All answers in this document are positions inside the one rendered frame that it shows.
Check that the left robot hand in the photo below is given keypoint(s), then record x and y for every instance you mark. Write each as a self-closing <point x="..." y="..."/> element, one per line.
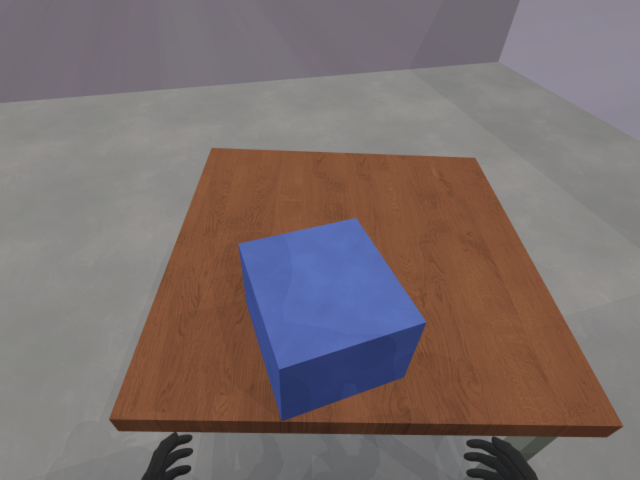
<point x="161" y="459"/>

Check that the right robot hand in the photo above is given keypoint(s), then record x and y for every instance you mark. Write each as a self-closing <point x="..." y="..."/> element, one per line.
<point x="509" y="463"/>

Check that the carton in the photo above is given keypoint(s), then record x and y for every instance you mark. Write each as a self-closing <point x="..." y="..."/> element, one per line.
<point x="331" y="318"/>

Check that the table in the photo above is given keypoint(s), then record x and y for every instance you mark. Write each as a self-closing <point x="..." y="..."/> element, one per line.
<point x="495" y="358"/>

